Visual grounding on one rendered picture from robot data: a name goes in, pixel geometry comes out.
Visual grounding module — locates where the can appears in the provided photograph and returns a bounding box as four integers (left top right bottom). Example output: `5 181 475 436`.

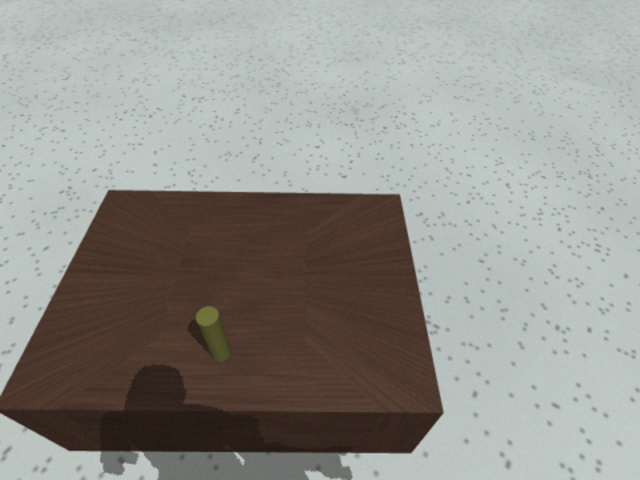
196 306 231 362

